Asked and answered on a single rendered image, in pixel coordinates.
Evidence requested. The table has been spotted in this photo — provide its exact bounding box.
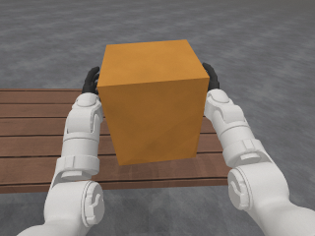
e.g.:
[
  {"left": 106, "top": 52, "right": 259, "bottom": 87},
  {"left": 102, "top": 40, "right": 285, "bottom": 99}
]
[{"left": 0, "top": 88, "right": 232, "bottom": 194}]

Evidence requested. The robot right upper arm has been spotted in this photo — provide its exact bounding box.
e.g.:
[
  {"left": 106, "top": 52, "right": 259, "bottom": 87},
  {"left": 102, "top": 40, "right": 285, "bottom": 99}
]
[{"left": 227, "top": 161, "right": 315, "bottom": 236}]

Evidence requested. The carton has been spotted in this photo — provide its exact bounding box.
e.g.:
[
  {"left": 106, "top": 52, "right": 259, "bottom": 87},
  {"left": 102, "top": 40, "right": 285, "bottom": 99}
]
[{"left": 96, "top": 39, "right": 210, "bottom": 166}]

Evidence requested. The robot left hand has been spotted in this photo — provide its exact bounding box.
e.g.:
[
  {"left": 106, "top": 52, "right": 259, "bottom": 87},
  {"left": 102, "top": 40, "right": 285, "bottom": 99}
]
[{"left": 82, "top": 66, "right": 101, "bottom": 101}]

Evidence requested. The robot left upper arm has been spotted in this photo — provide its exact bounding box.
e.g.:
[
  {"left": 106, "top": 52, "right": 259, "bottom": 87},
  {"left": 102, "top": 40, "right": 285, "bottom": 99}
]
[{"left": 17, "top": 180, "right": 105, "bottom": 236}]

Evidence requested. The left robot forearm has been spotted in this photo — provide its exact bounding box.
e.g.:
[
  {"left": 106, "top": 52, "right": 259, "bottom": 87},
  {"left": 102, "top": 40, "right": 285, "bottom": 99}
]
[{"left": 43, "top": 92, "right": 103, "bottom": 221}]

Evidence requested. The robot right hand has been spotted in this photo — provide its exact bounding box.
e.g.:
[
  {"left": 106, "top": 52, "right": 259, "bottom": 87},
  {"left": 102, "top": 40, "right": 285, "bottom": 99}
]
[{"left": 202, "top": 62, "right": 220, "bottom": 92}]

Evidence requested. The right robot forearm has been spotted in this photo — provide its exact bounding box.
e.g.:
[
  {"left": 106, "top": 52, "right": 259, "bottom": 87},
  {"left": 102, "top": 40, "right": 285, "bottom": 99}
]
[{"left": 204, "top": 88, "right": 289, "bottom": 197}]

